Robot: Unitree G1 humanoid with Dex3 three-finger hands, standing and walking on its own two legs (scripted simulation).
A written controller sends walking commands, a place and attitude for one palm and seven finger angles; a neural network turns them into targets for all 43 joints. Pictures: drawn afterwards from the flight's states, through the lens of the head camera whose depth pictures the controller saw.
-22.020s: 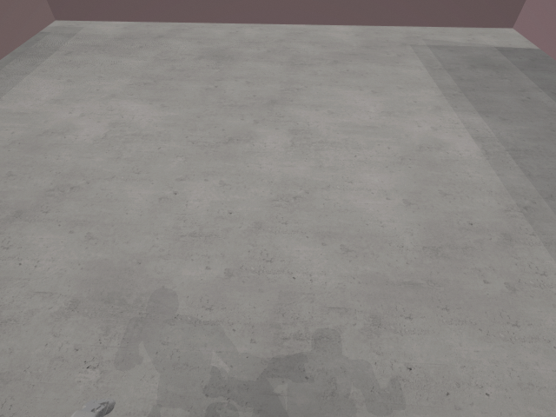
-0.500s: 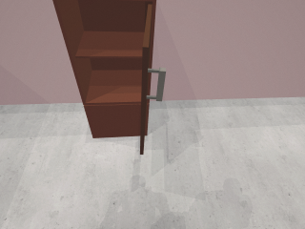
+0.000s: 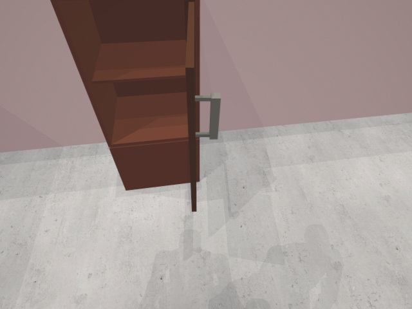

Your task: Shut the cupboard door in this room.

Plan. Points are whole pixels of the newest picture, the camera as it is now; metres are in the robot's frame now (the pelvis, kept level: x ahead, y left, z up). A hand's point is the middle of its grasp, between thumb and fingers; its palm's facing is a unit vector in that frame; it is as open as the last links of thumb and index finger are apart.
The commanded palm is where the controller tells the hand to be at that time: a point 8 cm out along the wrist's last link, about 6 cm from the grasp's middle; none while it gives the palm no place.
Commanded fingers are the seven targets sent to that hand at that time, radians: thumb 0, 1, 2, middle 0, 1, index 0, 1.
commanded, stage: stand and wait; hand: left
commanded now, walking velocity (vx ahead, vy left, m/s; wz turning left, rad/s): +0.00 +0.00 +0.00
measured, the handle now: (206, 117) +0.56 +0.03 +0.05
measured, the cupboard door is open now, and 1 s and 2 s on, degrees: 82 82 82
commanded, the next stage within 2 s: look at it before walking up in 0.04 s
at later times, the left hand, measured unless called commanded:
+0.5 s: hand out of the picture -0.03 +0.15 -0.18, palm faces +0.05 -0.99 -0.15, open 7.3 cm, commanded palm none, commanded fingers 0.00 0.90 0.90 -0.20 -0.30 -0.20 -0.30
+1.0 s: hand out of the picture -0.02 +0.15 -0.18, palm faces +0.04 -0.98 -0.19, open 7.4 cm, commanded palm none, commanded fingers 0.00 0.90 0.90 -0.20 -0.30 -0.20 -0.30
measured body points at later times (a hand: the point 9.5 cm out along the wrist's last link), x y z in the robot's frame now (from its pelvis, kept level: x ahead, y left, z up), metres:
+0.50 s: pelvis +0.00 +0.00 +0.00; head +0.01 +0.00 +0.45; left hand -0.03 +0.20 -0.17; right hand -0.02 -0.21 -0.16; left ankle -0.02 +0.09 -0.74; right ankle -0.02 -0.13 -0.74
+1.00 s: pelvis -0.01 -0.02 +0.00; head +0.00 -0.02 +0.45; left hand -0.02 +0.20 -0.16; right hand -0.02 -0.23 -0.16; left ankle -0.02 +0.09 -0.74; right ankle -0.02 -0.13 -0.74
